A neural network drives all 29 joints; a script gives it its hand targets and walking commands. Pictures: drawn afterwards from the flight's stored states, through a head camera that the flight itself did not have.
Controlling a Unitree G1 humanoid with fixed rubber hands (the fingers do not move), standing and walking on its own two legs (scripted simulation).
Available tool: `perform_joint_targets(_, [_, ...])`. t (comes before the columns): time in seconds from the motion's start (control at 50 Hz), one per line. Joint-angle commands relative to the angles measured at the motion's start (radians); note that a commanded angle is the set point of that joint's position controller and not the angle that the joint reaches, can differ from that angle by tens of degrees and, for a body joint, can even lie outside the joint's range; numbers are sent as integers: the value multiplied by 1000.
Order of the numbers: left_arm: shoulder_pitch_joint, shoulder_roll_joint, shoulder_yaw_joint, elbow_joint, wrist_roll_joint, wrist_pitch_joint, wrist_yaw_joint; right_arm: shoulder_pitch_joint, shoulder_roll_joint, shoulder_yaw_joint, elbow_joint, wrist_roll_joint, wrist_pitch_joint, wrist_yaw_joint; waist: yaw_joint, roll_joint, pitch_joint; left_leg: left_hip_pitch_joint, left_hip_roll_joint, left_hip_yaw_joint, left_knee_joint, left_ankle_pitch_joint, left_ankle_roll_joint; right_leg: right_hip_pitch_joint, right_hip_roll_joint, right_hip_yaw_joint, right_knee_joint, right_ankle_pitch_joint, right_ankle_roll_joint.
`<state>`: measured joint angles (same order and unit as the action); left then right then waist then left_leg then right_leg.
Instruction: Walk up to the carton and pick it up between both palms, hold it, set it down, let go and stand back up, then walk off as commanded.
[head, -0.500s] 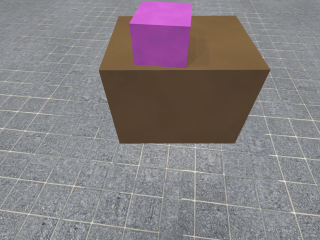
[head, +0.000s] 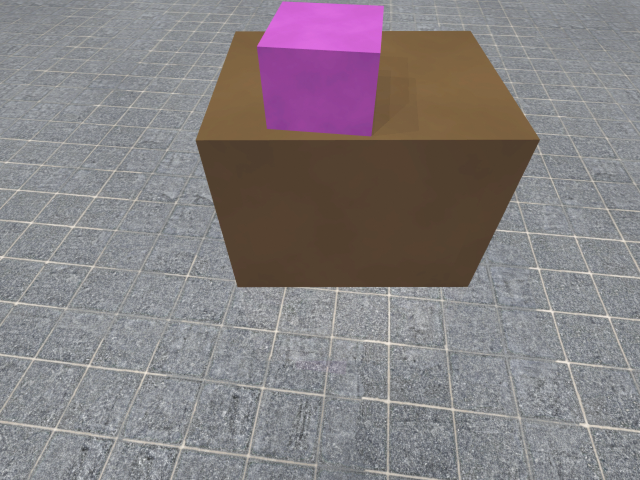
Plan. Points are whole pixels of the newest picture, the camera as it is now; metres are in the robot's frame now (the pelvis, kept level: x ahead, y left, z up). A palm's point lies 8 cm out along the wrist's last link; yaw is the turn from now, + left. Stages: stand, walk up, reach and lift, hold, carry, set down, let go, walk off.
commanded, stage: stand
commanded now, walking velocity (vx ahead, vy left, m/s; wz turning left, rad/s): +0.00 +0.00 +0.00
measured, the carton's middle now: (325, 67) +1.11 -0.01 -0.01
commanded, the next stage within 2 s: none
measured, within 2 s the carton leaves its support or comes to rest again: neither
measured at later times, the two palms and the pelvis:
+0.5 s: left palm out of the picture +0.07 +0.30 -0.12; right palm out of the picture +0.06 -0.31 -0.12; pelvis +0.00 +0.00 +0.00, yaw +0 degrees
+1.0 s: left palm out of the picture +0.07 +0.30 -0.11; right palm out of the picture +0.07 -0.30 -0.12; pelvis +0.00 +0.00 +0.00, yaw +0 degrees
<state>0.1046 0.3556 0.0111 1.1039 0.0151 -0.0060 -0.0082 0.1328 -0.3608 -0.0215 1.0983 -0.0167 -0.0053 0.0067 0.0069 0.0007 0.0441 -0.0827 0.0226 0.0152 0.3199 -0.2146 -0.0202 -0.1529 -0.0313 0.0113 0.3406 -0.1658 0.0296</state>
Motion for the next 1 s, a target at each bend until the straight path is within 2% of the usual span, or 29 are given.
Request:
perform_joint_targets(0.0, [-51,216,37,-57,-6,-20,14,-30,-185,-31,-61,11,-20,-10,-1,-62,-71,-24,115,-72,-52,149,32,42,-96,72,-30,173,-34])
perform_joint_targets(0.04, [-17,230,40,-35,-7,-20,20,-43,-214,-42,-54,5,-22,-16,3,41,-99,30,107,-76,-49,158,29,46,-105,86,-33,177,-51])
perform_joint_targets(0.06, [-36,203,31,-37,2,-12,19,-10,-184,-32,-52,7,-23,-14,-9,-37,-86,-2,109,-62,-39,195,34,48,-92,70,-27,219,-50])
perform_joint_targets(0.08, [-19,179,37,-36,-10,-19,15,-21,-182,-26,-48,-5,-23,-23,18,31,-36,-46,99,-60,-40,197,44,53,-109,84,-51,237,-52])
perform_joint_targets(0.1, [-37,190,37,-30,2,-20,21,-45,-165,-29,-75,10,-30,-13,-15,8,-97,10,112,-67,-41,214,45,60,-102,63,-24,246,-53])
perform_joint_targets(0.12, [-33,201,35,-48,-9,-20,11,-37,-196,-26,-76,11,-33,-12,8,-3,-116,7,111,-67,-23,214,39,85,-96,68,-28,243,-54])
perform_joint_targets(0.14, [-36,220,38,-42,-13,-24,18,5,-167,-23,-52,6,-25,-11,-9,-17,-50,-5,114,-65,-54,234,34,44,-89,74,-20,234,-40])
perform_joint_targets(0.16, [-54,230,52,-45,0,-25,16,-6,-186,-24,-49,0,-19,-14,-16,29,-108,19,109,-53,-41,203,26,56,-100,86,-30,211,-52])
perform_joint_targets(0.2, [8,190,37,-46,-4,-23,10,-4,-221,-40,-50,5,-18,-17,10,20,-73,-30,110,-63,-56,158,28,61,-95,67,-33,168,-48])
perform_joint_targets(0.24, [-53,225,42,-47,7,-18,9,-19,-205,-37,-47,12,-14,-13,-16,-61,-63,8,117,-67,-51,126,26,6,-82,58,-35,120,-45])
perform_joint_targets(0.3, [-39,213,44,-46,-4,-27,7,-40,-211,-44,-78,7,-26,-18,-23,-11,-85,-9,126,-93,-56,137,41,41,-94,58,-34,135,-47])
perform_joint_targets(0.32, [-16,206,36,-39,-6,-23,11,-32,-211,-41,-57,8,-18,-15,1,18,-61,-11,113,-84,-53,122,49,35,-91,64,-49,112,-45])
perform_joint_targets(0.38, [-46,206,41,-46,0,-17,11,12,-192,-36,-59,5,-17,-13,-28,-8,-37,-32,113,-71,-42,82,43,24,-98,91,-60,82,-52])
perform_joint_targets(0.4, [-33,211,38,-47,-4,-20,4,-37,-212,-42,-57,-4,-16,-12,7,43,-78,-42,110,-62,-38,100,46,42,-107,83,-61,132,-45])
perform_joint_targets(0.42, [-64,212,46,-56,1,-22,7,-65,-172,-37,-89,0,-20,-11,-13,-35,-61,-43,109,-67,-49,59,43,19,-96,61,-48,108,-40])
perform_joint_targets(0.46, [-56,196,36,-52,-4,-24,4,-64,-215,-43,-90,1,-14,-5,6,28,-55,-49,100,-47,-38,100,33,51,-109,81,-54,164,-54])
perform_joint_targets(0.48, [-47,223,42,-39,-5,-19,7,-10,-192,-36,-60,12,-14,-2,-22,-47,-102,0,114,-67,-42,85,31,45,-96,85,-52,169,-48])
perform_joint_targets(0.54, [-47,192,35,-45,-7,-26,17,-44,-185,-26,-76,-9,-17,-16,12,-1,-47,-69,116,-84,-52,90,49,47,-101,74,-41,120,-40])
perform_joint_targets(0.56, [-29,235,43,-35,-4,-23,19,-29,-193,-33,-65,9,-15,-5,-12,-16,-74,-31,118,-83,-75,89,36,35,-94,66,-40,100,-52])
perform_joint_targets(0.58, [-35,194,37,-46,-7,-28,11,-65,-184,-31,-70,1,-19,-8,23,-25,-46,-66,118,-69,-31,92,46,42,-108,75,-49,122,-46])
perform_joint_targets(0.62, [-23,212,38,-47,-4,-23,15,-24,-201,-40,-62,1,-25,-9,-4,35,-70,-35,105,-54,-24,107,31,41,-108,105,-59,172,-58])
perform_joint_targets(0.64, [-41,242,47,-42,-5,-22,8,-11,-194,-34,-56,1,-22,-8,-14,-36,-81,-17,118,-74,-39,126,33,47,-95,89,-47,169,-48])
perform_joint_targets(0.68, [-28,232,42,-35,-6,-29,7,-32,-189,-35,-63,-3,-15,-15,-5,37,-52,-38,112,-55,-43,123,34,44,-103,90,-42,134,-46])
perform_joint_targets(0.7, [-57,211,51,-44,3,-26,10,-44,-224,-50,-61,-6,-17,-21,-1,-2,-72,-28,115,-67,-42,156,37,63,-97,70,-42,176,-46])
perform_joint_targets(0.76, [-20,207,41,-34,-9,-15,5,-25,-209,-39,-60,5,-28,-9,5,35,-83,-27,112,-69,-57,147,39,84,-100,75,-48,160,-43])
perform_joint_targets(0.82, [-60,227,44,-42,2,-18,15,-12,-221,-46,-51,8,-28,-15,-9,-43,-72,-6,117,-82,-64,149,38,43,-89,55,-30,152,-38])
perform_joint_targets(0.88, [-24,212,41,-37,6,-16,12,-37,-221,-47,-53,5,-25,-17,-9,68,-84,-10,119,-73,-43,100,35,46,-101,65,-60,121,-46])
perform_joint_targets(0.9, [-82,224,43,-51,3,-16,18,-34,-169,-38,-72,4,-21,-15,-28,2,-60,-24,117,-73,-57,120,38,50,-98,74,-43,113,-48])
perform_joint_targets(0.98, [-65,168,32,-52,-9,-13,8,-51,-228,-53,-66,1,-24,-18,10,-11,-39,-57,109,-71,-45,142,42,57,-104,65,-50,160,-43])
